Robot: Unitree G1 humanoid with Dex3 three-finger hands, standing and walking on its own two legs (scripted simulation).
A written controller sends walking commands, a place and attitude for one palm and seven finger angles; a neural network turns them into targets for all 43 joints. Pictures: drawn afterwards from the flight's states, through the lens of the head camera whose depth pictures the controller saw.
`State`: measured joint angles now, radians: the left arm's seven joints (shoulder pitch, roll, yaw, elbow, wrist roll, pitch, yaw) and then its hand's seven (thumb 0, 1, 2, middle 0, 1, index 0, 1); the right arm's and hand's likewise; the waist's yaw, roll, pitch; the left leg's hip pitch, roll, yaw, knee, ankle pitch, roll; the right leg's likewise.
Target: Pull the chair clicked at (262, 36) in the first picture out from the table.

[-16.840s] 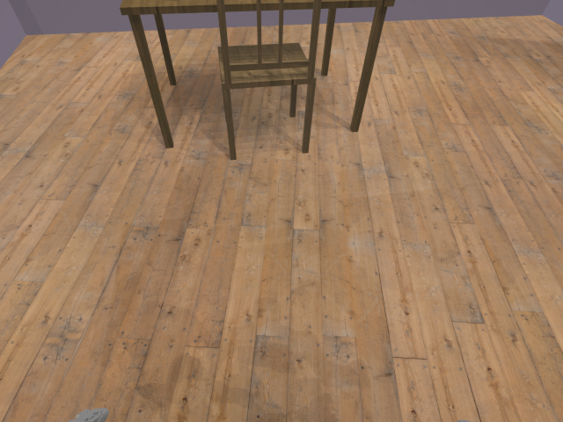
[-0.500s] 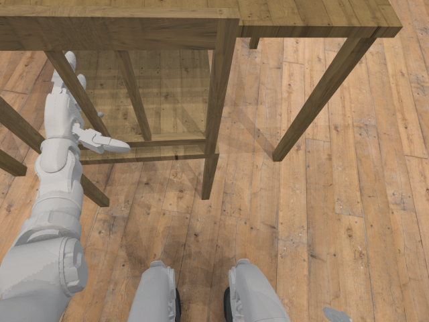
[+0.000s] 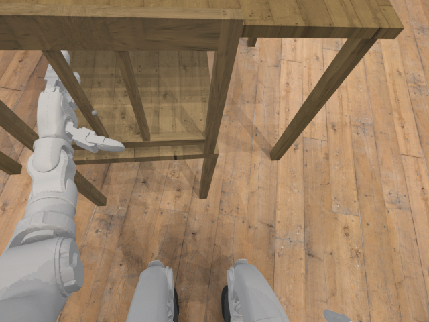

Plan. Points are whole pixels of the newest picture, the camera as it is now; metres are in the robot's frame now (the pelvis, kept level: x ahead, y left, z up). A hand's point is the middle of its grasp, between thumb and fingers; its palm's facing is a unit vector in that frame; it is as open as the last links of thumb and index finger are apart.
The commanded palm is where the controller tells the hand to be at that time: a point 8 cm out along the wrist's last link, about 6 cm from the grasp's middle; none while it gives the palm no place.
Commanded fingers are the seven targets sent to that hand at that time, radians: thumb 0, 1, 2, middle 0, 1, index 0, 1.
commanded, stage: hook a spindle and tug to test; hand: left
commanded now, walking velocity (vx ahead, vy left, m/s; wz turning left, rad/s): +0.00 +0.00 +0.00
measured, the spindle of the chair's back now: (84, 104) +0.50 +0.21 +0.02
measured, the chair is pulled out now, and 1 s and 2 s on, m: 0.00 0.00 0.04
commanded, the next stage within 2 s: step backward, pulling the chair out in 1.48 s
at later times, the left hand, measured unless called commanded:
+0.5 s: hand (95, 114) +0.48 +0.19 +0.02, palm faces +0.03 -1.00 -0.04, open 12.7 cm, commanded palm +0.45 +0.23 +0.03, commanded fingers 0.00 0.17 0.59 -0.50 -1.45 -0.50 -1.45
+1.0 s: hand (96, 116) +0.47 +0.18 +0.03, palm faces +0.02 -1.00 -0.03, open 4.7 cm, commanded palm +0.44 +0.23 +0.03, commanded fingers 0.00 0.90 0.90 -0.50 -1.45 -0.50 -1.45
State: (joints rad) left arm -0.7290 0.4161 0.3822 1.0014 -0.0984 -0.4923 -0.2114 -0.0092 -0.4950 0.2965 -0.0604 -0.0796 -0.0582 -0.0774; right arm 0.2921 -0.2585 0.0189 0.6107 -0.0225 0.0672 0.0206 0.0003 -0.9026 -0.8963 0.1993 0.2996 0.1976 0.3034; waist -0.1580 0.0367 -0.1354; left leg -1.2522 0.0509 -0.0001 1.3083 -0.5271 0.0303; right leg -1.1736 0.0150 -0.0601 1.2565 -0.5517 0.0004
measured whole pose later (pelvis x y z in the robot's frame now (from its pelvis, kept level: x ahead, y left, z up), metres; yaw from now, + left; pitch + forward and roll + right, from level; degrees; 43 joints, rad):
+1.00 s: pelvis +0.00 +0.00 +0.00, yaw +0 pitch +26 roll -4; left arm -0.68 0.39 0.35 0.96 -0.12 -0.48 -0.19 0.01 0.81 0.84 -0.50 -1.45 -0.48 -1.44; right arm 0.30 -0.25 0.02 0.61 -0.02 0.08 0.03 0.00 -0.90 -0.90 0.20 0.30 0.20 0.30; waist -0.15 0.04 -0.14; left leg -1.22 0.05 0.01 1.29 -0.53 0.03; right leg -1.15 0.02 -0.05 1.24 -0.55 0.00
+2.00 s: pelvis +0.03 +0.01 +0.11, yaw +0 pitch +13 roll -2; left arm -0.56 0.26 0.12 1.06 -0.05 -0.20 0.05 0.03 0.80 0.82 -0.33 -1.13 -0.49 -1.45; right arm 0.29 -0.25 0.00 0.64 0.03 0.11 -0.09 0.00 -0.90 -0.90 0.20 0.30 0.20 0.30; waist -0.11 0.01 0.00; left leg -0.59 0.03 0.05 0.69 -0.32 0.04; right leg -0.52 0.01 -0.03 0.63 -0.30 0.02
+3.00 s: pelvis -0.06 -0.01 +0.11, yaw +2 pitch +3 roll +0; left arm -0.52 0.15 0.03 1.12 -0.08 -0.23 0.11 0.02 0.75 0.83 -0.31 -1.14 -0.49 -1.45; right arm 0.23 -0.24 0.02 0.79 0.05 -0.07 -0.11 0.00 -0.90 -0.90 0.20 0.30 0.20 0.30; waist -0.07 0.03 0.12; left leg -0.51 -0.01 -0.01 0.80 -0.41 -0.02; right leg -0.47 -0.01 -0.03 0.63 -0.21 -0.01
